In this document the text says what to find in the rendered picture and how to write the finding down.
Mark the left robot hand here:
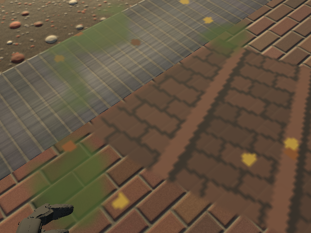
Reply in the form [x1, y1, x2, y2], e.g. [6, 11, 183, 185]
[16, 203, 74, 233]

